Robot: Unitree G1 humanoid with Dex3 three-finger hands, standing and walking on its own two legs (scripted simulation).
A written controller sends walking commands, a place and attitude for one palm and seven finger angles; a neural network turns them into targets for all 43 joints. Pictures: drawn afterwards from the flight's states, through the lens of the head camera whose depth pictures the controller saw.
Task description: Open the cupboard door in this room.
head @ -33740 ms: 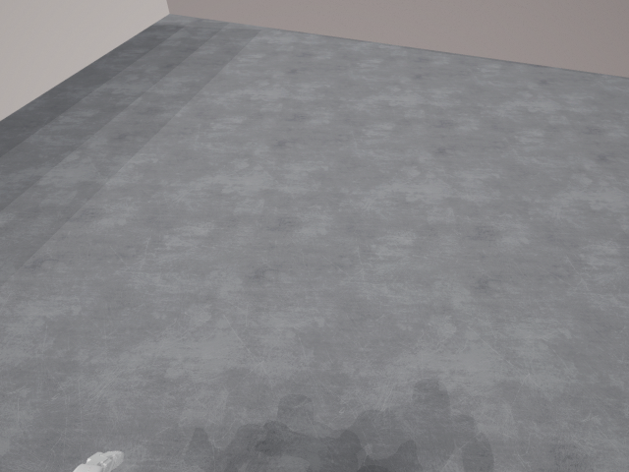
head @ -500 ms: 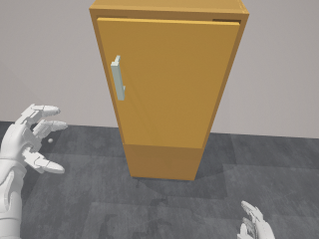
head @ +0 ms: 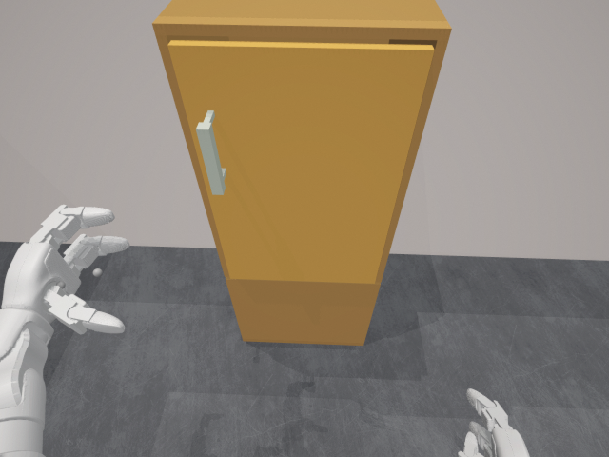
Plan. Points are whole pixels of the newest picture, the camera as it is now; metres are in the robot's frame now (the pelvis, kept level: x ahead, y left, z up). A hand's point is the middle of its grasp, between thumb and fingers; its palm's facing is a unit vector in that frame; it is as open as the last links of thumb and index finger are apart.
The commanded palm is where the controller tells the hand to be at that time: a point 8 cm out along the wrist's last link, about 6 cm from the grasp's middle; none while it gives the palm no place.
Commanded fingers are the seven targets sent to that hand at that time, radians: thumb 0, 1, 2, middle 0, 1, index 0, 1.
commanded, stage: move the hooked fingers beside the handle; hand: left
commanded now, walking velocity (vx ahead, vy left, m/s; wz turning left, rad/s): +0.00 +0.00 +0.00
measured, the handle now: (214, 154) +0.56 +0.20 +0.09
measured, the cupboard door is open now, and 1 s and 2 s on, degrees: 0 0 0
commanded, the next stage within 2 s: none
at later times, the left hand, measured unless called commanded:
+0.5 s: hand (118, 241) +0.34 +0.27 +0.11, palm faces +0.05 -1.00 +0.00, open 14.0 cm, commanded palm +0.32 +0.32 +0.11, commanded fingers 0.00 -0.50 0.30 -0.30 -1.20 -0.30 -1.20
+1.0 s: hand (141, 208) +0.41 +0.26 +0.11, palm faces +0.03 -1.00 +0.00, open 14.0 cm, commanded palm +0.38 +0.31 +0.10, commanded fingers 0.00 -0.50 0.30 -0.30 -1.20 -0.30 -1.20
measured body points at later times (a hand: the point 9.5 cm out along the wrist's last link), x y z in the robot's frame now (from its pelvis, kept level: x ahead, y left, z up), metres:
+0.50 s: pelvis -0.01 +0.00 +0.00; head +0.02 +0.00 +0.45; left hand +0.34 +0.33 +0.11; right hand +0.13 -0.26 -0.09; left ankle +0.01 +0.11 -0.72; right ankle +0.01 -0.10 -0.72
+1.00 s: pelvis +0.00 +0.01 -0.01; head +0.04 +0.02 +0.44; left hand +0.40 +0.32 +0.11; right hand +0.09 -0.25 -0.11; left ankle +0.01 +0.11 -0.72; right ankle +0.01 -0.10 -0.72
